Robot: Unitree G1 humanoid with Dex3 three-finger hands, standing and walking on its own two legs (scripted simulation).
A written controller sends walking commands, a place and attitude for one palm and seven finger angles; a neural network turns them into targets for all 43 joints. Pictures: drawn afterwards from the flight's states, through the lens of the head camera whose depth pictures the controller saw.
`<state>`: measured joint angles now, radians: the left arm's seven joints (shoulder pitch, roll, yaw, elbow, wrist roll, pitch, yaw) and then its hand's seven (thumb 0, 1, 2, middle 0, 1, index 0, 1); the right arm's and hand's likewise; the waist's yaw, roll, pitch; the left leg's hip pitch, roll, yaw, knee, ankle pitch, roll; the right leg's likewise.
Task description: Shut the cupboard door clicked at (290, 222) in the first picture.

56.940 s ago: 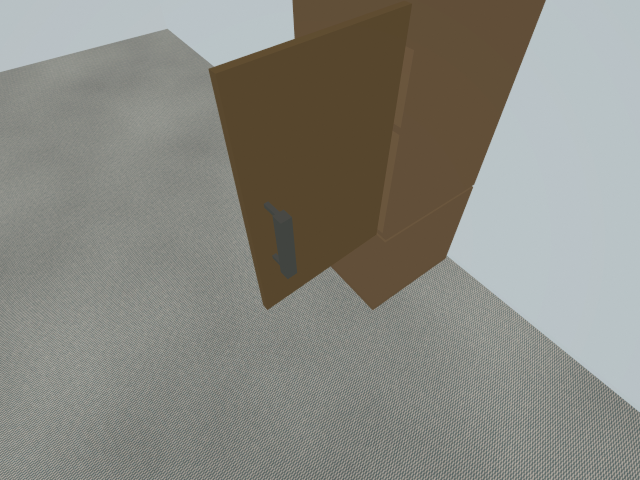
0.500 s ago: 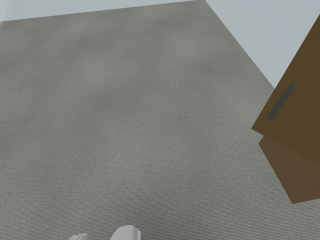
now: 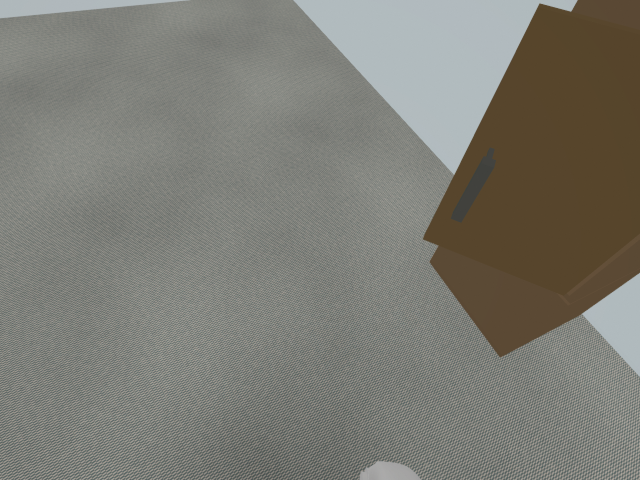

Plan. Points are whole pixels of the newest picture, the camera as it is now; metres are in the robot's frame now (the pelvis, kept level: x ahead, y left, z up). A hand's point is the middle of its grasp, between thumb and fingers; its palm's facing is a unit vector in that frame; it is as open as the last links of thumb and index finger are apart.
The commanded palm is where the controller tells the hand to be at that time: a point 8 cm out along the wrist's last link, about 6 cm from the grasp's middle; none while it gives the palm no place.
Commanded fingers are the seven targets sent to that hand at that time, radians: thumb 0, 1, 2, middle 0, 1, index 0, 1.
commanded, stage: turn to face it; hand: left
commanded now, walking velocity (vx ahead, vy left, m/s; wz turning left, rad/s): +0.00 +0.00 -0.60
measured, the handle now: (473, 185) +0.71 -0.28 -0.10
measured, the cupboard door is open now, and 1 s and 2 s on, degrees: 40 40 40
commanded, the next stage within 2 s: take the last steps up to it in 0.60 s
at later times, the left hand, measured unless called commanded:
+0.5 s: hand (243, 470) +0.15 +0.11 -0.16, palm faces -0.22 -0.95 -0.23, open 7.4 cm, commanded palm none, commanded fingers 0.00 0.90 0.90 -0.20 -0.30 -0.20 -0.30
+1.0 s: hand (237, 434) +0.19 +0.13 -0.17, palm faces -0.39 -0.90 -0.18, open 7.4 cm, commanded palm none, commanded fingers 0.00 0.90 0.90 -0.20 -0.30 -0.20 -0.30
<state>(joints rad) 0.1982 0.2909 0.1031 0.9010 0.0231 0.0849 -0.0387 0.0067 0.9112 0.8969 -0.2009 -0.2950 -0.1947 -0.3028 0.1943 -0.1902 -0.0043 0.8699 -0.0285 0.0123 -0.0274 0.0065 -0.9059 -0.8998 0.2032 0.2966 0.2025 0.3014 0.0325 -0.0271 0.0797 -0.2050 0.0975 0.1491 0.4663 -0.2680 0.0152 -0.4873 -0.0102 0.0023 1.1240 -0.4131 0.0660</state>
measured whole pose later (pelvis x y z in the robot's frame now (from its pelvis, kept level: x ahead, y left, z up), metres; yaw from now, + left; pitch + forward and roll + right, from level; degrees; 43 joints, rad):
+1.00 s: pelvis +0.07 -0.04 +0.00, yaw -24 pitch +1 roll -2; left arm 0.23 0.26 0.09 0.99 0.04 0.07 -0.05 0.01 0.91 0.90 -0.20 -0.29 -0.19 -0.30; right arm 0.33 -0.17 -0.02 0.99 -0.04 -0.03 -0.03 0.01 -0.91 -0.90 0.20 0.30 0.20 0.30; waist -0.02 -0.02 0.03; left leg -0.13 0.09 0.17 0.36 -0.25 0.01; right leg -0.47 -0.04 -0.01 0.99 -0.31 0.03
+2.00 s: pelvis +0.23 -0.26 +0.00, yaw -25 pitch -2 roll -2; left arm 0.20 0.19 0.06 1.02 0.02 0.06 0.02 0.00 0.91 0.90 -0.20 -0.29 -0.19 -0.30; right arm 0.19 -0.16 -0.04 1.03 -0.02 0.03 -0.04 0.00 -0.92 -0.90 0.20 0.30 0.20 0.30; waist 0.01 -0.01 0.10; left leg -0.24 0.07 0.10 0.50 -0.22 0.02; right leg -0.35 -0.03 -0.03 0.77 -0.38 0.02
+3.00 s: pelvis +0.18 -0.22 -0.01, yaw -25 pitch -2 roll +0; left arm 0.30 0.14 -0.01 1.12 0.02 -0.02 0.03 0.00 0.91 0.90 -0.20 -0.30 -0.20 -0.30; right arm 0.29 -0.16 0.00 1.07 -0.02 0.00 -0.01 0.01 -0.92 -0.90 0.20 0.30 0.20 0.30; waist 0.01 0.00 0.05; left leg -0.18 0.01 0.04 0.48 -0.27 0.00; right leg -0.23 -0.02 0.01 0.46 -0.20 0.02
